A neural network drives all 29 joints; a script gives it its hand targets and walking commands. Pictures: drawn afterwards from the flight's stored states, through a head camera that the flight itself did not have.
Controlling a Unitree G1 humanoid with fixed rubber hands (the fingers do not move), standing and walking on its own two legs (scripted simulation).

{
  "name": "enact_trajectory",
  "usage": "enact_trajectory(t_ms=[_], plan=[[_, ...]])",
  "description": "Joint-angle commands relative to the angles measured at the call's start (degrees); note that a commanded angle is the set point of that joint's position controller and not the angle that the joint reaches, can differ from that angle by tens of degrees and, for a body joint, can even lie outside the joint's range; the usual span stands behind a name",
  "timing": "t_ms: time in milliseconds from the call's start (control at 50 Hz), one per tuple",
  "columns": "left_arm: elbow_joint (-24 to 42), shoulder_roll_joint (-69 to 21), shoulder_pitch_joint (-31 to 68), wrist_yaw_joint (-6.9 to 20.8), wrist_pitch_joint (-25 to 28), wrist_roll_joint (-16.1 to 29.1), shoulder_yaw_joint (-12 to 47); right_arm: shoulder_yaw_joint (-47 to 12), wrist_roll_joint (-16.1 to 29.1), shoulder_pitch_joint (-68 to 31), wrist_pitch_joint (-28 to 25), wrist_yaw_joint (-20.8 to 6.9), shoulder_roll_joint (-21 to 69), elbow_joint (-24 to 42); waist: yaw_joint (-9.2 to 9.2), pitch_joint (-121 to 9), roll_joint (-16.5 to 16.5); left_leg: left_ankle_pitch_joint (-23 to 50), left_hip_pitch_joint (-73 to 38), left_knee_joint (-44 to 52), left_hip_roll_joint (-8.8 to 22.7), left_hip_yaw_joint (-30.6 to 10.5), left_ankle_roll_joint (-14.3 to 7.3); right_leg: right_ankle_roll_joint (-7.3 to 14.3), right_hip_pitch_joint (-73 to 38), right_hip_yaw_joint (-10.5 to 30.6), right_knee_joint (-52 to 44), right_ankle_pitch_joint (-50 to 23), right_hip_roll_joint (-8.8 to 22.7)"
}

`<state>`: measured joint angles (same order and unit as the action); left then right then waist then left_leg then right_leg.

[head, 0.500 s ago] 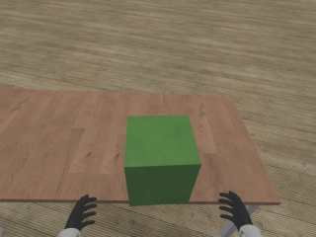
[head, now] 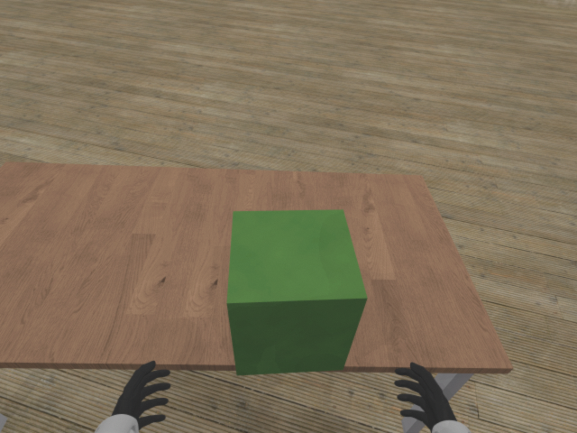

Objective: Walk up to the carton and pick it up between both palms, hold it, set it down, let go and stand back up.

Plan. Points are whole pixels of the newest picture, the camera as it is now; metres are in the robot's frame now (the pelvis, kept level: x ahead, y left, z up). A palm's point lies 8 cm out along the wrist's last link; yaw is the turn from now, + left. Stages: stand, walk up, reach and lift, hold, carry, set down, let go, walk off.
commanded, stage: let go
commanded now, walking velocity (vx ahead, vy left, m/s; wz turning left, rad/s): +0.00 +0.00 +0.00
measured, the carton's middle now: (289, 293) +0.41 -0.01 -0.09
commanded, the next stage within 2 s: stand in 0.48 s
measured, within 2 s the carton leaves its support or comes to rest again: neither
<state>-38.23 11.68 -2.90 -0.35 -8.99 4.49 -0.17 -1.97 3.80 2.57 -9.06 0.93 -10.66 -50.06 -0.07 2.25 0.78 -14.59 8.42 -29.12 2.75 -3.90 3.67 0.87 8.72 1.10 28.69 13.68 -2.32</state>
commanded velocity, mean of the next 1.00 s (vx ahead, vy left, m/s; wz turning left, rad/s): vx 0.00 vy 0.00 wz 0.00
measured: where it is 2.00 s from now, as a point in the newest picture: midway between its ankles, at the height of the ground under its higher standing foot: outside the picture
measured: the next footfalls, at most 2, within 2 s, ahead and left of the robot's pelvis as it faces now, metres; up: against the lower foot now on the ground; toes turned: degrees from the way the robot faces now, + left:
none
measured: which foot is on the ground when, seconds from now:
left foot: down 0.00-1.00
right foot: down 0.00-1.00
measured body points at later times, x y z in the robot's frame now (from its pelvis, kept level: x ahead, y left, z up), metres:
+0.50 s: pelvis +0.00 +0.00 +0.00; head -0.03 +0.01 +0.45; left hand +0.20 +0.22 -0.08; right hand +0.18 -0.22 -0.08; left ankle +0.02 +0.16 -0.74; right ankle +0.03 -0.11 -0.74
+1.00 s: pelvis +0.02 +0.00 +0.00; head +0.03 +0.01 +0.45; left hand +0.20 +0.30 -0.08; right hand +0.15 -0.27 -0.11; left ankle +0.02 +0.16 -0.74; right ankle +0.03 -0.11 -0.74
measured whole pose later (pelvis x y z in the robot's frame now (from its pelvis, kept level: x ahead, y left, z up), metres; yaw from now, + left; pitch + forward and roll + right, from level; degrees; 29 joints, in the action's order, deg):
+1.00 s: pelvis +0.02 +0.00 +0.00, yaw +0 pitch -2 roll +0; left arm -41.4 21.4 -5.7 0.1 0.0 3.1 -2.2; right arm -2.0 2.0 9.3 -0.1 -0.2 -16.8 -47.0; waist -0.1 2.7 1.1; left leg -16.0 11.1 -29.0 2.7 -3.9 3.4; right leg 0.9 11.5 1.1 28.7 15.2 -2.3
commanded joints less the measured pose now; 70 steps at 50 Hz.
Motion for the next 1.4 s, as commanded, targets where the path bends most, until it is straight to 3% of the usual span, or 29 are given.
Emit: enact_trajectory(t_ms=[0,320,400,480,500,520,580,600,640,680,700,740,760,800,820,840,880,940,980,1000,1060,1100,1160,1180,1200,1280,1320,1360,1380], plan=[[12.95,5.61,5.00,-0.37,0.06,-5.22,-1.96,5.57,-5.58,-2.94,-1.13,0.03,-3.02,14.07,-0.90,-0.66,1.65,1.55,-1.71,10.67,-4.12,8.53,-1.57,-1.19,-0.51,-2.14,-10.34,0.90,2.15],[14.61,5.16,3.06,-0.50,-2.14,-6.50,-1.46,5.82,-5.09,0.32,0.28,-0.45,-4.42,13.93,-0.03,1.23,-1.39,2.56,-0.78,10.95,-4.26,8.98,-1.50,-1.18,-1.03,-2.81,-9.03,0.29,1.40],[14.70,6.12,3.04,-0.06,-1.94,-5.98,-2.66,7.02,-5.64,1.20,0.00,-0.18,-4.85,15.72,0.04,-0.19,2.11,2.71,-1.74,10.59,-4.23,8.71,-1.82,-1.77,-1.02,-2.70,-9.53,-0.19,1.47],[14.42,4.88,1.92,-0.22,-1.72,-6.78,-1.66,6.70,-5.07,0.70,-0.32,-0.32,-5.54,12.44,0.63,0.32,-0.82,5.68,-2.35,10.34,-3.94,8.62,-1.00,-1.70,-1.44,-3.28,-9.04,-4.19,1.12],[7.44,17.17,-2.77,-1.51,3.76,-7.63,-5.71,6.76,-7.87,4.18,3.74,0.60,-19.33,8.63,-3.53,2.16,3.62,5.48,7.69,3.65,0.84,0.74,-3.28,-1.14,1.50,4.38,-5.77,-2.45,5.51],[6.55,17.52,-1.56,-1.02,6.70,-7.88,-5.22,6.10,-6.76,4.88,5.73,0.55,-17.30,9.13,-0.76,1.51,5.49,2.72,7.82,3.14,0.54,-0.72,-4.00,-0.75,4.14,4.48,-6.28,2.56,5.41],[5.34,16.20,-0.78,-0.32,8.43,-8.23,-4.58,5.20,-6.89,4.84,6.49,-0.48,-15.33,9.08,-0.29,1.01,1.77,-3.96,8.60,2.64,-0.40,1.06,-4.13,-0.56,7.53,7.62,-8.87,12.63,6.21],[5.45,16.79,-0.16,0.13,9.08,-8.04,-4.74,4.87,-6.06,5.58,6.29,-0.86,-15.96,9.88,-0.75,-0.51,3.83,-2.74,7.81,2.39,-0.75,0.16,-4.02,-0.57,7.07,6.54,-8.64,12.31,5.35],[4.16,17.71,-0.09,-0.02,9.54,-8.29,-4.62,4.84,-6.31,5.80,6.32,-1.00,-15.51,9.26,0.19,-1.91,2.86,-0.44,5.25,2.87,-0.79,0.88,-4.41,-0.27,6.65,7.00,-8.93,11.21,5.95],[3.69,16.70,-0.53,0.28,10.40,-7.67,-4.92,5.33,-6.70,4.74,6.76,-0.99,-17.57,9.77,-1.08,-2.81,0.17,0.38,6.56,2.34,-0.15,0.21,-5.30,0.05,4.08,8.03,-8.44,7.46,6.21],[2.77,17.01,-0.03,0.57,10.39,-8.03,-3.58,5.38,-6.25,5.39,6.73,-1.04,-18.40,8.95,-0.50,-2.43,3.63,1.25,6.56,3.31,0.44,-1.06,-4.91,0.15,3.33,6.44,-8.09,6.27,6.09],[2.22,17.46,-1.89,0.51,10.68,-7.33,-3.90,4.94,-5.96,4.89,6.92,-1.31,-17.82,9.06,-1.75,-3.69,2.36,0.88,6.75,3.51,0.88,-1.54,-4.96,-0.50,3.19,5.40,-6.86,2.54,5.75],[1.43,18.32,-1.50,0.74,10.79,-7.44,-4.12,5.00,-5.83,6.43,6.59,-1.28,-18.85,9.59,-0.42,-4.85,3.15,2.30,5.51,2.91,0.55,-0.49,-4.50,-0.12,2.67,6.58,-7.66,2.52,6.37],[0.64,19.35,-2.17,0.21,11.14,-7.56,-3.87,4.85,-5.94,6.48,7.06,-1.01,-19.34,8.78,-0.66,-4.99,-0.98,6.55,6.33,3.10,1.25,-1.63,-4.75,0.33,0.05,6.09,-5.55,-5.21,6.55],[-0.08,20.31,-2.45,0.20,11.49,-7.38,-4.15,4.80,-5.51,6.17,7.13,-1.13,-18.71,7.49,-0.97,-7.46,1.64,7.35,5.03,3.18,1.36,-2.19,-4.75,0.12,-2.77,5.45,-4.72,-9.22,7.11],[0.45,20.27,-1.87,0.39,11.65,-7.24,-4.47,4.83,-5.27,4.98,7.18,-0.99,-19.32,7.98,-0.41,-7.82,-1.84,10.17,4.62,2.92,1.46,-1.33,-5.35,0.34,-3.01,6.38,-4.24,-12.97,6.81],[-0.96,20.23,-2.03,0.08,11.37,-7.10,-4.26,4.41,-5.55,4.74,7.33,-0.70,-18.75,7.34,-0.85,-7.39,0.94,11.22,5.50,3.39,1.46,-1.69,-5.44,-0.15,-4.72,4.82,-3.23,-14.64,6.79],[-1.57,19.40,-0.93,0.07,11.17,-7.37,-4.26,5.28,-5.65,5.93,7.68,-0.46,-19.87,7.34,0.70,-7.99,-1.24,12.35,3.35,1.79,1.82,-0.29,-5.41,0.59,-3.40,6.49,-4.65,-16.61,7.64],[-1.80,20.34,-2.56,-0.01,11.75,-6.93,-4.00,4.88,-5.31,4.96,7.87,-0.74,-20.65,7.08,0.02,-8.79,-2.39,15.68,1.95,2.08,1.88,-0.23,-5.63,0.32,-3.87,5.99,-3.89,-20.27,7.74],[-2.55,19.63,-2.32,0.04,11.72,-6.74,-4.44,5.19,-5.47,5.29,7.72,-0.62,-20.79,7.27,0.03,-9.04,2.22,13.92,1.75,2.22,2.08,-0.75,-5.76,0.22,-3.62,5.47,-4.06,-17.78,7.08],[-3.15,20.73,-1.38,-0.10,11.14,-7.08,-4.97,5.65,-5.33,6.13,7.74,-0.55,-20.51,6.55,0.34,-8.84,-1.74,12.75,2.50,3.19,1.78,-0.64,-5.83,0.76,-4.78,5.90,-4.17,-16.35,7.76],[-3.70,20.41,-1.46,-0.45,11.32,-7.15,-4.16,5.07,-5.57,6.97,8.10,-0.52,-19.80,6.64,1.37,-7.28,-0.58,9.48,1.63,3.97,2.13,-1.03,-5.58,0.27,-2.30,6.32,-5.24,-14.49,7.49],[-4.79,18.12,-3.23,-0.17,11.18,-6.81,-3.73,4.97,-5.29,4.45,7.60,-0.27,-20.68,6.70,-0.51,-8.05,-1.55,9.48,2.41,2.79,2.09,-1.67,-5.69,0.53,-3.36,5.85,-6.60,-13.18,7.41],[-4.79,19.25,-2.41,0.27,11.57,-7.11,-4.06,4.78,-5.71,4.35,7.84,-0.20,-19.39,6.92,-0.67,-7.14,1.15,10.56,3.21,4.31,1.95,-1.11,-5.47,0.54,-2.84,5.29,-5.20,-13.47,7.39],[-5.04,18.81,-1.21,-0.02,11.63,-7.60,-3.97,5.36,-5.39,4.08,7.85,-0.09,-20.87,6.72,-0.38,-7.23,-1.76,11.01,2.92,4.17,1.80,-1.24,-5.64,0.51,-3.74,6.11,-5.87,-14.08,7.36],[-5.80,20.12,-1.24,-0.11,11.26,-6.91,-4.26,5.25,-5.16,5.29,7.26,-0.23,-19.82,5.98,0.55,-8.23,-1.24,12.77,1.03,4.11,1.99,-1.33,-5.36,0.77,-4.51,5.33,-5.31,-17.90,7.51],[-6.27,20.43,-1.18,-0.01,11.73,-6.49,-4.52,5.39,-4.96,5.83,7.60,-0.30,-19.98,5.92,0.55,-7.24,-3.87,13.94,2.45,3.80,2.30,-1.51,-6.19,1.03,-4.27,6.22,-5.64,-16.07,7.76],[-5.85,19.35,0.82,0.31,11.78,-6.49,-4.49,4.88,-5.37,4.64,7.75,-0.06,-20.08,6.20,0.12,-6.68,-0.38,13.11,3.10,4.75,2.03,-1.08,-5.57,0.26,-4.61,6.01,-5.83,-16.41,7.52],[-6.72,19.89,-1.22,-0.16,11.65,-6.71,-4.99,5.79,-5.73,5.08,7.87,-0.30,-21.45,5.07,-0.32,-8.82,-2.83,11.58,0.78,3.36,1.95,-0.44,-5.33,0.77,-3.90,5.90,-6.28,-14.88,7.19]])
